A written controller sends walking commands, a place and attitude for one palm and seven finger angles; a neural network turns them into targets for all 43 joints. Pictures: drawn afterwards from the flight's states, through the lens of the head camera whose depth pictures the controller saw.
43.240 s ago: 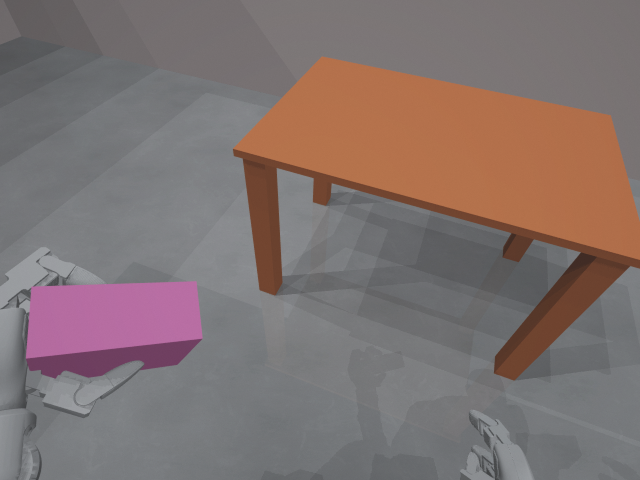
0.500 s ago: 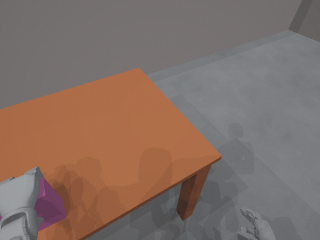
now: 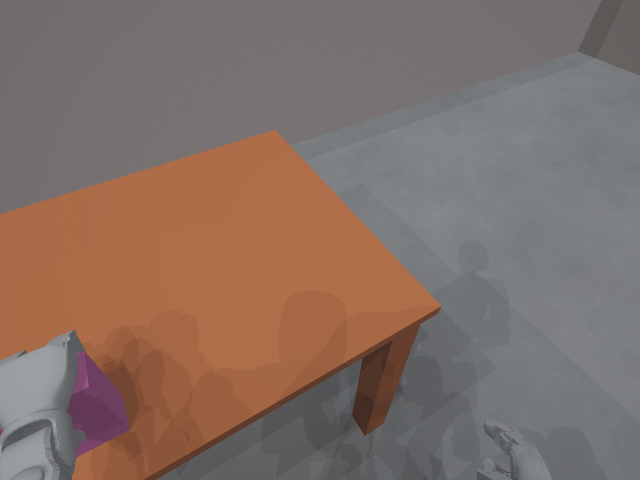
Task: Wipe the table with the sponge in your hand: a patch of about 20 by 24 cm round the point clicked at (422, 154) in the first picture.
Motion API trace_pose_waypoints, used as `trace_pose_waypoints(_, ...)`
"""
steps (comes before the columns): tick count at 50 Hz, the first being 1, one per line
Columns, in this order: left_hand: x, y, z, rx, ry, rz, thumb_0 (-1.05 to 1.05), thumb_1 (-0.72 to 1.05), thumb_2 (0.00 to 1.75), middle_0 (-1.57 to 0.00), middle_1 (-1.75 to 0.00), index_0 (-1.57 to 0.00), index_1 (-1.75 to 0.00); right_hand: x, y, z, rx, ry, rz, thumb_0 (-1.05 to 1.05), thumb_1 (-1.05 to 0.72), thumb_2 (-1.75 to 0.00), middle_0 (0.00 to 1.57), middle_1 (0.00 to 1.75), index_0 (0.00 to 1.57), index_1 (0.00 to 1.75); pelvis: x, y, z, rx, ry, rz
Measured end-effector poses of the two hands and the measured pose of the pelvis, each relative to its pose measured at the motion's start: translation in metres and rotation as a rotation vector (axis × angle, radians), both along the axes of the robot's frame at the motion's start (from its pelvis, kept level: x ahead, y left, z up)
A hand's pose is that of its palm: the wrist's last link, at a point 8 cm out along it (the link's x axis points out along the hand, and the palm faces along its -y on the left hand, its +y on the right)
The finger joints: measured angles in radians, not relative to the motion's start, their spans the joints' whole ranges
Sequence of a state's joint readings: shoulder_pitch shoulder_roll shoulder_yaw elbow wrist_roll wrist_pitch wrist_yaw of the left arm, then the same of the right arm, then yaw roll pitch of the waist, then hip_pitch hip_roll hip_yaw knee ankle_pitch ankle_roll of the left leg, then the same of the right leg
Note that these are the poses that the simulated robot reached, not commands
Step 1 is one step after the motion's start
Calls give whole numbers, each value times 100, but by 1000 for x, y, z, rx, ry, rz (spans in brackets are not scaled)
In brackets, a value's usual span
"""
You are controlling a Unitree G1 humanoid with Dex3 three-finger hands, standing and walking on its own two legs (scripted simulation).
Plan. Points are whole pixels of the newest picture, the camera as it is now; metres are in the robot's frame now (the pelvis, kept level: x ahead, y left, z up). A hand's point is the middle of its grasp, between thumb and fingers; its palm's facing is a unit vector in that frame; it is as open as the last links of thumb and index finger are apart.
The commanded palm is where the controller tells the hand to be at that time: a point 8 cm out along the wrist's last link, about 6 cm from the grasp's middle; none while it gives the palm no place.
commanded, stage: wipe back along the first lane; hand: left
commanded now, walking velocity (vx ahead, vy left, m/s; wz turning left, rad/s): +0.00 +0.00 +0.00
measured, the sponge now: (73, 420) +0.19 +0.36 -0.06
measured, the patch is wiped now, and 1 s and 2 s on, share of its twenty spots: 1.00 1.00 1.00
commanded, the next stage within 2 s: lift the sponge slowly off the table in 0.28 s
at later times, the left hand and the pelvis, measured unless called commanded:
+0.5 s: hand (57, 400) +0.19 +0.36 -0.01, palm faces -0.06 -0.04 -1.00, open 10.2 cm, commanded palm +0.16 +0.33 +0.03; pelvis +0.00 +0.00 +0.00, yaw +0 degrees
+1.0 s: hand (56, 406) +0.19 +0.35 +0.00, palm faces -0.07 -0.09 -0.99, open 10.2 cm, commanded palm +0.16 +0.33 +0.06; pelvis +0.01 +0.01 +0.01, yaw +1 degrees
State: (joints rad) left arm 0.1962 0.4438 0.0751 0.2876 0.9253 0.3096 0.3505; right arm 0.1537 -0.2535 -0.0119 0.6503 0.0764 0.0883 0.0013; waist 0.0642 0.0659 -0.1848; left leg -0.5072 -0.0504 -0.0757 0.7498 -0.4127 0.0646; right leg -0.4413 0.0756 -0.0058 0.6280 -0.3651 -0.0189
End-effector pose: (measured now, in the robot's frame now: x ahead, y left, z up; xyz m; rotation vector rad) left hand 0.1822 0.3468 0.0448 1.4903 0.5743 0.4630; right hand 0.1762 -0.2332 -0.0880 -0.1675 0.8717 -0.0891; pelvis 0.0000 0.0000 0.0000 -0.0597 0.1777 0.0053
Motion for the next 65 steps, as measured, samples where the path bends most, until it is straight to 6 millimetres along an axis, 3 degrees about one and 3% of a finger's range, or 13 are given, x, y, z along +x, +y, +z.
trace_pose_waypoints(26,-1,0,1,-4,1,-2,0,-48,102,-67,-142,-68,-143,2,2,2,3,-12,2,1,-90,-90,20,30,20,30,-2,-1,0,1,-3,0)
trace_pose_waypoints(38,-5,0,5,-31,0,-8,0,-48,102,-67,-142,-68,-143,14,7,11,-7,-49,15,1,-90,-90,20,30,20,30,3,4,4,-1,-32,7)
trace_pose_waypoints(52,-10,-6,10,-63,10,-29,0,-49,102,-70,-139,-71,-141,33,26,17,10,-77,67,1,-90,-90,20,30,20,30,8,7,7,0,-57,16)
trace_pose_waypoints(65,-12,-14,18,-97,5,-39,0,-51,102,-73,-136,-74,-137,38,30,20,10,-85,97,1,-90,-90,20,30,20,30,7,5,10,6,-87,20)
